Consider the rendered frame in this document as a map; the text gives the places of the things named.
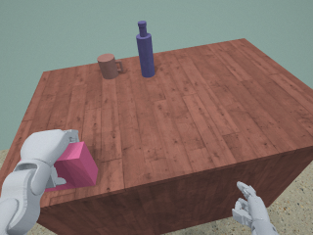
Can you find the robot left hand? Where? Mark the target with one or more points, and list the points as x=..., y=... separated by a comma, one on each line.
x=47, y=146

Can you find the robot right hand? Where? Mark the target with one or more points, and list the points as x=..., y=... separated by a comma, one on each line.
x=253, y=209

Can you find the robot left forearm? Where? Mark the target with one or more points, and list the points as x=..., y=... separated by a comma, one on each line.
x=20, y=196

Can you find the sponge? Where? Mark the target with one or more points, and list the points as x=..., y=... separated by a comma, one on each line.
x=76, y=166

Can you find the robot right forearm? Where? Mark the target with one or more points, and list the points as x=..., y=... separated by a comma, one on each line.
x=263, y=227

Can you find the table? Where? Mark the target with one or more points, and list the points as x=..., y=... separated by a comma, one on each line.
x=171, y=148

